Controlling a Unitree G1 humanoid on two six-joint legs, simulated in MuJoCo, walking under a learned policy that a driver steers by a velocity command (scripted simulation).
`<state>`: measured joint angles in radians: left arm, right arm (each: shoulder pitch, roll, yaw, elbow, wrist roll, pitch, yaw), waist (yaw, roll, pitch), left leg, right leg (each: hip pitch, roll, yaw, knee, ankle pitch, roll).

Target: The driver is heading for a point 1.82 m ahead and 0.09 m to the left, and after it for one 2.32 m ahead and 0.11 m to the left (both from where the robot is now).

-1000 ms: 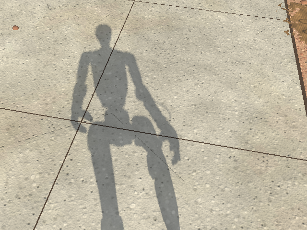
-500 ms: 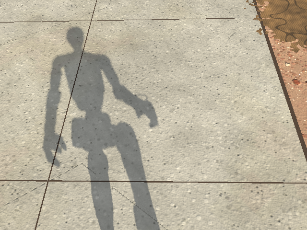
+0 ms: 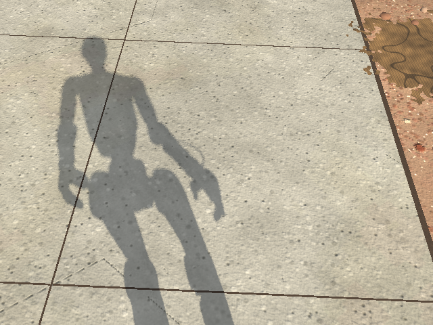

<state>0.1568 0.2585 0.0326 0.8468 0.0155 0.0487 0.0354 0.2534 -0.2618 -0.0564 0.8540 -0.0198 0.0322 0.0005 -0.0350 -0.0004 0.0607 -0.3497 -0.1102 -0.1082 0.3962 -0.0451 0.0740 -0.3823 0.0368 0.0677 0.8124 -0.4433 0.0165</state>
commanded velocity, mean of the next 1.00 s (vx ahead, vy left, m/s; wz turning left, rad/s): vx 0.01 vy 0.00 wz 0.08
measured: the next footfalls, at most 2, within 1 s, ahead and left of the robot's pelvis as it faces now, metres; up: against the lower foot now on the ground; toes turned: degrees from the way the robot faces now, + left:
right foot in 0.10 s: +0.04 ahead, -0.11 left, +0.00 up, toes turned +8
left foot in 0.52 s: -0.02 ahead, +0.09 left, +0.00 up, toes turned +12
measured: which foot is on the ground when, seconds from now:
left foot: down 0.00-0.12, up 0.14-0.50, down 0.52-0.94, up 0.96-1.00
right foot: up 0.00-0.08, down 0.10-0.54, up 0.56-0.94, down 0.96-1.00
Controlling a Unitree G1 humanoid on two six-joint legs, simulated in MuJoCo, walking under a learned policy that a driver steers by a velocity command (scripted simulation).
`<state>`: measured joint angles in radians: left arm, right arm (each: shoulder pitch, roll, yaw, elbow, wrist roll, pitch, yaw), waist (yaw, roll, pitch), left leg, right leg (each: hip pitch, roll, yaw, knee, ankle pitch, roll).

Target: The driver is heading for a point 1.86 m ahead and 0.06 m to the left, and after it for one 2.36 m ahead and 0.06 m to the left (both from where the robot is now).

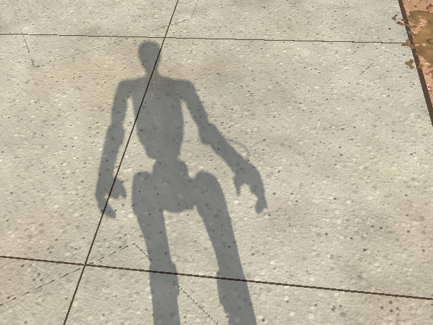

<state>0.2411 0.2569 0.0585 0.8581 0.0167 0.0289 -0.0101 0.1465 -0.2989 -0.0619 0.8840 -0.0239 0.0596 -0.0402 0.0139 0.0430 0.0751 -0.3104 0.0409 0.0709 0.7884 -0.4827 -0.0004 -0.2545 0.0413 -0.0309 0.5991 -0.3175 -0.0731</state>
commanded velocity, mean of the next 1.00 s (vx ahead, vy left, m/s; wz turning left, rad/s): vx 0.09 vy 0.00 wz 0.08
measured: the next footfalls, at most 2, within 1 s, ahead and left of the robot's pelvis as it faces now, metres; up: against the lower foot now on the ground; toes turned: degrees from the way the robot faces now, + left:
left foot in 0.52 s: +0.05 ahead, +0.11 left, +0.00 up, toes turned -8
right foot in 0.84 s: +0.05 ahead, -0.11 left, +0.00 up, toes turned +8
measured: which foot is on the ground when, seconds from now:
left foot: up 0.00-0.50, down 0.52-0.84, up 0.86-1.00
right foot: down 0.00-0.54, up 0.56-0.82, down 0.84-1.00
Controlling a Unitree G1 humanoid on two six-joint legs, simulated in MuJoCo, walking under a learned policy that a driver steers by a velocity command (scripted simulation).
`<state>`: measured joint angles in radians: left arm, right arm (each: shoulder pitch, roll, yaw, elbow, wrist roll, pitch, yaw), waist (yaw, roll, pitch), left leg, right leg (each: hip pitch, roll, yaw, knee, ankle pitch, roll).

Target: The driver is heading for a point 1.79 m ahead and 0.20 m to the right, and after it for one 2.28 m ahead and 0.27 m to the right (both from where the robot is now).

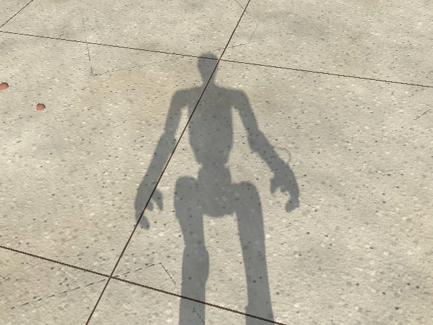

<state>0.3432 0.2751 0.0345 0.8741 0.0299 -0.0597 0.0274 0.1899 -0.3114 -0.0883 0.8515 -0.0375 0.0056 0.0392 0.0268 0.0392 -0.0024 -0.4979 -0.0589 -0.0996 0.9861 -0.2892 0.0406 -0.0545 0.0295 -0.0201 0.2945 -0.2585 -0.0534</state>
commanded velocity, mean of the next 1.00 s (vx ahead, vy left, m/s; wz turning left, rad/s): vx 0.47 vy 0.00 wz -0.22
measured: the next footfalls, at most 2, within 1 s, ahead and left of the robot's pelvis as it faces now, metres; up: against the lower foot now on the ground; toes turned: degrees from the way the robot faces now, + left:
left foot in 0.28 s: +0.28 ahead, +0.12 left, +0.00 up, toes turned +6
right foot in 0.82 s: +0.57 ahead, -0.04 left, +0.00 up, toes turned -17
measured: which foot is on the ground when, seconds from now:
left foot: up 0.00-0.26, down 0.28-0.84, up 0.86-1.00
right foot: down 0.00-0.28, up 0.30-0.80, down 0.82-1.00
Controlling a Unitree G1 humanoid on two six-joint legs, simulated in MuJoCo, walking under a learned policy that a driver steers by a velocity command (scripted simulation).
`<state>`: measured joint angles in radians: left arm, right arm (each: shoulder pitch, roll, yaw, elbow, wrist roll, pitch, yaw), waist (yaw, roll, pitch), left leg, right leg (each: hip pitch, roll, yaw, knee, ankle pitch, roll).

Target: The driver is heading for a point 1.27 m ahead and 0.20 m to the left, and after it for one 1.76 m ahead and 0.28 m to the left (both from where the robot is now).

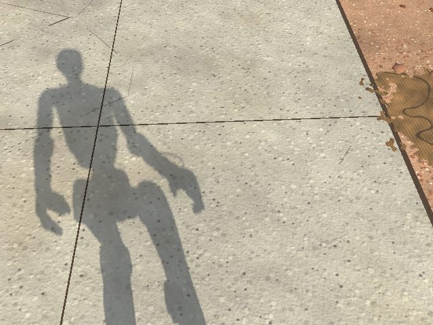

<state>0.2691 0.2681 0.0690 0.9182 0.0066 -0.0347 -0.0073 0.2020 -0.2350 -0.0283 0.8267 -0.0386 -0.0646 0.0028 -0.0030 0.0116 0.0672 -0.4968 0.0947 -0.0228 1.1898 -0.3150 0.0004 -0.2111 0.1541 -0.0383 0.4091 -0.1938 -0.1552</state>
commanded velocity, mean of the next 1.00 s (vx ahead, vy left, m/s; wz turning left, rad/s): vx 0.50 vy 0.00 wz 0.22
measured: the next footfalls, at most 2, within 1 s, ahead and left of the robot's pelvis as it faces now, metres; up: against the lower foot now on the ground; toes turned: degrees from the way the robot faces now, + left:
left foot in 0.36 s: +0.37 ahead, +0.13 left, +0.00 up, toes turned +5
right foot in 0.92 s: +0.71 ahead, +0.04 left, +0.00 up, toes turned +17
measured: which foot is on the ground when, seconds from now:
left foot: up 0.00-0.34, down 0.36-0.92, up 0.94-1.00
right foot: down 0.00-0.38, up 0.40-0.90, down 0.92-1.00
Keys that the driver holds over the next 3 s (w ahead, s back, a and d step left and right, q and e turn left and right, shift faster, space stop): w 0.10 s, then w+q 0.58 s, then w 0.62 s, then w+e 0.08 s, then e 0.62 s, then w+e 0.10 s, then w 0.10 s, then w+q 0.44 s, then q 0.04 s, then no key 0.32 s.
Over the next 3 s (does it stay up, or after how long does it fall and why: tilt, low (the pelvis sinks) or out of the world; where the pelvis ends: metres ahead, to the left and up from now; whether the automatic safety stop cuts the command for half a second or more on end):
stays up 1.17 0.19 0.00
